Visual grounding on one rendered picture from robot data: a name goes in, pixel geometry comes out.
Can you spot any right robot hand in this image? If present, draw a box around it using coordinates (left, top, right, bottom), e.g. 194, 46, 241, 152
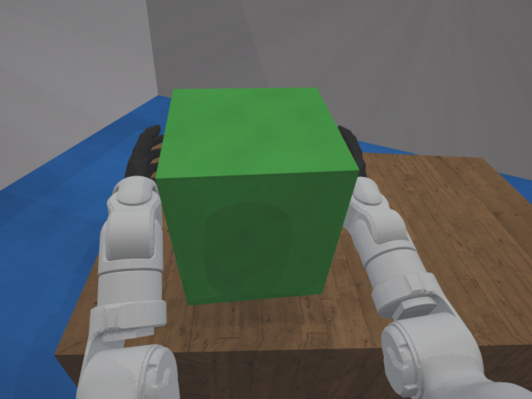
338, 126, 367, 177

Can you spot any robot right upper arm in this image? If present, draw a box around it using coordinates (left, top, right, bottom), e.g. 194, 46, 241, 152
382, 312, 532, 399

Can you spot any right robot forearm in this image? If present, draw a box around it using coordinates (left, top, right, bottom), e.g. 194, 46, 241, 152
343, 177, 484, 372

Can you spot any left robot hand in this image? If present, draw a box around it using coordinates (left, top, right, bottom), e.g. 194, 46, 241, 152
125, 125, 164, 183

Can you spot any pedestal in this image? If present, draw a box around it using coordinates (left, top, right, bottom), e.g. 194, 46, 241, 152
54, 143, 532, 399

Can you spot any carton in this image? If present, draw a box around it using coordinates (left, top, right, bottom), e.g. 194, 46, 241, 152
155, 87, 359, 306

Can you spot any left robot forearm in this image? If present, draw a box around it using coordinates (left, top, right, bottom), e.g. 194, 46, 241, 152
76, 176, 167, 399

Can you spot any robot left upper arm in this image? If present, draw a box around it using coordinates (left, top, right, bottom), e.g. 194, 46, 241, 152
77, 344, 180, 399

